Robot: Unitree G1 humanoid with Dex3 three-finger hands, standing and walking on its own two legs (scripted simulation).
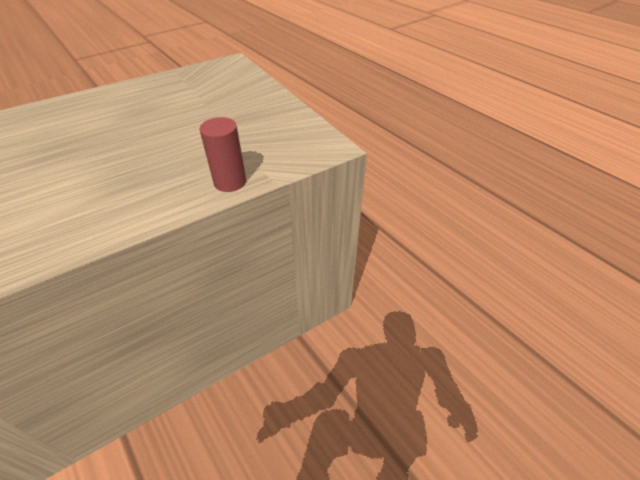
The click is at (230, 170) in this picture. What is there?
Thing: squat round
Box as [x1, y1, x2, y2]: [199, 117, 245, 191]
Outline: 212,118 203,122 199,128 211,175 216,188 222,191 232,191 240,188 245,182 245,175 235,122 229,118
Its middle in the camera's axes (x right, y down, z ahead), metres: -0.20 -0.18 +0.83
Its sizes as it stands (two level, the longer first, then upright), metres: 0.075 0.075 0.142
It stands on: a support 0.70 m high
